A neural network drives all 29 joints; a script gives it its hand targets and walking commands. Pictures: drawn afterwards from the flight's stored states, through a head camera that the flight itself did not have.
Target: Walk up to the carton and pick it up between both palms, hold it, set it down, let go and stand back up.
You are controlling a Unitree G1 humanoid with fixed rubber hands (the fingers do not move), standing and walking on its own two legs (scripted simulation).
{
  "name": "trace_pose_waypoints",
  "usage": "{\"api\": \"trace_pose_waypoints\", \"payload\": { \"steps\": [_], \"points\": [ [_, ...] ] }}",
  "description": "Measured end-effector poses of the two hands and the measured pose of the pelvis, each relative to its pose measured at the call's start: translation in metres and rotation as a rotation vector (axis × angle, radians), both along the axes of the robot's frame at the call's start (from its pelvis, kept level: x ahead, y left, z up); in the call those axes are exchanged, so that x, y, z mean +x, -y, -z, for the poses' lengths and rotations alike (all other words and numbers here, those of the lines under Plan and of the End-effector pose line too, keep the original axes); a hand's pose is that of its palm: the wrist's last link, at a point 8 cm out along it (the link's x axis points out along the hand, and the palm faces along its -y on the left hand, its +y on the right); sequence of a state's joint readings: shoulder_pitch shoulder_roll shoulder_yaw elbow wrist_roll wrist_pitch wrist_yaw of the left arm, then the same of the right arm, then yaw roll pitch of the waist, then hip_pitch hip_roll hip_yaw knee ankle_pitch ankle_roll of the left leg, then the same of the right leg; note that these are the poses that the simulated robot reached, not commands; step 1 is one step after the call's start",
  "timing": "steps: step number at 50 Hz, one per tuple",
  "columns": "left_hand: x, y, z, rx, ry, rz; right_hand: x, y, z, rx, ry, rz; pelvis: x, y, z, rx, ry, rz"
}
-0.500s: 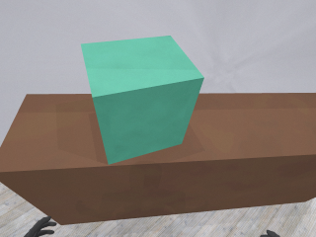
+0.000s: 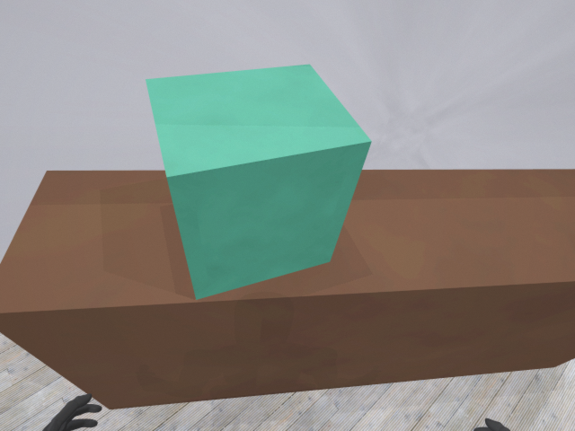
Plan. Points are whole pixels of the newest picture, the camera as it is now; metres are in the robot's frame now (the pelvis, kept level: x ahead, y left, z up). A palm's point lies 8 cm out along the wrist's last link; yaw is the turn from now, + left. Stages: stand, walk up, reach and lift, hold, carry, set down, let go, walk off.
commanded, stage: walk up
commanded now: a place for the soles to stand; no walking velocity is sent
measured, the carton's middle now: (251, 184) +0.46 +0.07 +0.07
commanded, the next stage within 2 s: none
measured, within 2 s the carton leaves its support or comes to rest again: neither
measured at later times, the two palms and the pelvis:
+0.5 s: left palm out of the picture +0.11 +0.31 -0.10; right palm out of the picture +0.09 -0.32 -0.07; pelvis +0.00 +0.00 +0.00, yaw +0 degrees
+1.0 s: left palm out of the picture +0.11 +0.30 -0.10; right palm out of the picture +0.09 -0.33 -0.07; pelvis +0.00 +0.00 +0.00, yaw +0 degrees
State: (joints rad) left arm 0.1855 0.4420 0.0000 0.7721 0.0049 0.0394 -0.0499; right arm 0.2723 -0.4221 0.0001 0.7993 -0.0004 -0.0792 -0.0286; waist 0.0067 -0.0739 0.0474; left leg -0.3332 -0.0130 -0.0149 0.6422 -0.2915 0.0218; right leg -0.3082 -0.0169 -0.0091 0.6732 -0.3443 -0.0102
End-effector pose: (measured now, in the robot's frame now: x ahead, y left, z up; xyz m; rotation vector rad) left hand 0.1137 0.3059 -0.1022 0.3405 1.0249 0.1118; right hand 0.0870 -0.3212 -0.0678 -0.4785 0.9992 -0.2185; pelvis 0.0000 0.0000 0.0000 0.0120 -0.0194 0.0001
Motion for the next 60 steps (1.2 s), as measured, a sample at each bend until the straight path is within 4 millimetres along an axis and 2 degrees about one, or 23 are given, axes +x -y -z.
{"api": "trace_pose_waypoints", "payload": {
  "steps": [9,16,23,30,38,44,51,60],
  "points": [
    [0.000,-0.002,0.001,-0.004,0.001,-0.001,0.000,-0.003,-0.001,-0.003,0.001,-0.001,0.000,-0.003,0.000,-0.002,0.001,-0.001],
    [0.000,0.004,-0.001,0.000,0.005,0.003,-0.001,0.004,0.000,0.000,0.002,0.002,-0.001,0.004,0.000,0.002,0.001,0.001],
    [0.000,0.000,0.001,-0.006,-0.001,0.000,0.000,0.000,-0.001,-0.004,-0.001,0.001,0.000,-0.001,0.000,-0.001,0.000,-0.001],
    [0.001,0.006,0.000,-0.001,0.003,0.004,-0.001,0.006,0.001,-0.001,0.000,0.004,0.000,0.005,0.000,0.003,0.000,0.002],
    [-0.001,0.002,0.001,-0.004,-0.006,-0.001,0.000,0.002,0.000,-0.005,-0.001,0.002,0.001,0.002,0.000,0.000,0.000,0.000],
    [0.000,0.008,-0.001,0.002,0.001,0.004,-0.001,0.009,0.001,-0.001,0.001,0.005,0.000,0.008,0.000,0.005,0.001,0.002],
    [0.000,0.005,0.003,-0.008,0.001,0.000,0.000,0.005,0.000,-0.008,0.003,0.004,0.001,0.004,0.002,0.001,0.005,0.000],
    [0.000,0.011,0.000,-0.006,0.006,0.003,-0.001,0.011,0.000,-0.006,0.004,0.006,0.000,0.009,0.000,0.005,0.006,0.002]
  ]
}}
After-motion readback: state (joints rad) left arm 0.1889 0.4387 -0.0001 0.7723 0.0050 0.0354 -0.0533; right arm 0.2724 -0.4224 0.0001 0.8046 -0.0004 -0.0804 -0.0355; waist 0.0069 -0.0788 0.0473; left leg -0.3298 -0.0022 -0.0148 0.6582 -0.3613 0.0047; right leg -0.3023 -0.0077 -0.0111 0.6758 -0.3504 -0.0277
